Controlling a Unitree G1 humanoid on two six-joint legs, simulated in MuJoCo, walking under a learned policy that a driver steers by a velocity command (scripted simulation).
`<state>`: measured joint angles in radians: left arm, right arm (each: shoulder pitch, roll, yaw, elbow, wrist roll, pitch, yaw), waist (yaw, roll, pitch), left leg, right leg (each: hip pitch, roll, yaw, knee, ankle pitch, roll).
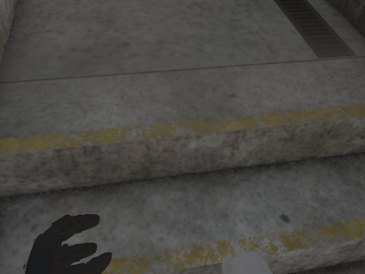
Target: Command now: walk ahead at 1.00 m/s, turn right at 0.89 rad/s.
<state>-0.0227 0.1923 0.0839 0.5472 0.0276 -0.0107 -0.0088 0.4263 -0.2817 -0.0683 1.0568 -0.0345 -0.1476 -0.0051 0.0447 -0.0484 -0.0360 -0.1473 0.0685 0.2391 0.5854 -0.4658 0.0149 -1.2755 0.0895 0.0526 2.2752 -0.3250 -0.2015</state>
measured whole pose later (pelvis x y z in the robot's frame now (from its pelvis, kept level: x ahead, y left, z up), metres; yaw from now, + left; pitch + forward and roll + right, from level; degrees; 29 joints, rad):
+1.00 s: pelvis +0.86 +0.19 +0.49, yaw +32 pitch +4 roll -4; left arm 0.20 0.23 0.07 0.76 0.03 -0.11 0.02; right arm 0.27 -0.27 -0.12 0.69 -0.04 -0.08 0.02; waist -0.01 0.04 -0.09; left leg -0.69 -0.09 -0.09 1.91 -0.24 0.18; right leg -0.49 -0.04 -0.17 1.00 -0.57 0.01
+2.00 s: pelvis +1.28 +0.74 +0.60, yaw +84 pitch +0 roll +0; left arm 0.48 0.21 0.08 0.91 0.02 0.00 0.02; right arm -0.02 -0.13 0.06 0.43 -0.01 0.04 0.04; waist 0.09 -0.03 0.03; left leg -0.78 -0.09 -0.03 1.41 -0.65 0.06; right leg -0.20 -0.26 -0.02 0.84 -0.15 0.00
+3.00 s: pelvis +1.18 +1.50 +1.08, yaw +118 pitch +4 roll +1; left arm -0.03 0.11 -0.04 0.42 0.07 -0.11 0.01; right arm 0.46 -0.26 -0.06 0.95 -0.05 -0.06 0.00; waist -0.02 0.00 -0.09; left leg -0.25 -0.21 -0.17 0.60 -0.39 0.11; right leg -1.15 -0.02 0.08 2.27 -0.58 -0.10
